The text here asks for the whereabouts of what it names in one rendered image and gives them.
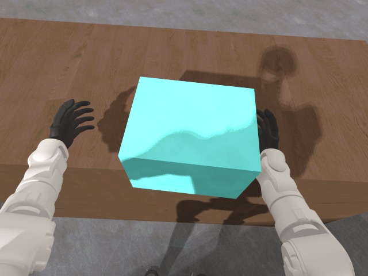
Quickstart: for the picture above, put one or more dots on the pedestal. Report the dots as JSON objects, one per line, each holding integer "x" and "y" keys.
{"x": 317, "y": 89}

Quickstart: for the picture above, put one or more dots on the left robot forearm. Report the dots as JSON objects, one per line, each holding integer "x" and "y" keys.
{"x": 37, "y": 192}

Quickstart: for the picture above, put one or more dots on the left robot hand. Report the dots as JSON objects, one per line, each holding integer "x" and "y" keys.
{"x": 65, "y": 122}

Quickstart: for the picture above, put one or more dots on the robot left upper arm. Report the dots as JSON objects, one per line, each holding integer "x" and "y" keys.
{"x": 25, "y": 243}

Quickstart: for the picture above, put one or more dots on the right robot hand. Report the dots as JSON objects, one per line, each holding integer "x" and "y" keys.
{"x": 268, "y": 131}

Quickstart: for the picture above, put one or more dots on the right robot forearm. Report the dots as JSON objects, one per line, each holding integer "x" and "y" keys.
{"x": 293, "y": 217}

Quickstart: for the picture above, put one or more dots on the robot right upper arm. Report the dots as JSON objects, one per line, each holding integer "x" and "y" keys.
{"x": 316, "y": 255}

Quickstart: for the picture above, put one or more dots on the carton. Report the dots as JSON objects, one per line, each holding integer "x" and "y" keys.
{"x": 193, "y": 138}

